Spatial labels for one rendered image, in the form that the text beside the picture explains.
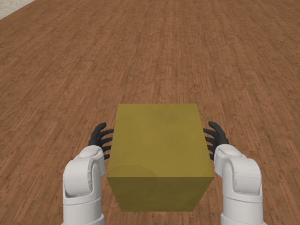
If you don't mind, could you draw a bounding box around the right robot hand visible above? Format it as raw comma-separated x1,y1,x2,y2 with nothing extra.
203,121,229,161

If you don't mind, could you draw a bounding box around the robot left forearm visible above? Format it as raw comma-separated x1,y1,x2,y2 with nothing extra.
61,145,105,225

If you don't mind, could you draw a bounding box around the carton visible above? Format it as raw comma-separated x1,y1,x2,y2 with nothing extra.
106,104,215,212

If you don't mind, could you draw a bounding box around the robot right forearm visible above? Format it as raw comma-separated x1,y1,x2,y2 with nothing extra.
214,144,267,225

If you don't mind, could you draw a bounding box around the left robot hand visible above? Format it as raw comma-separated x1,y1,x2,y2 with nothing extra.
88,122,114,160

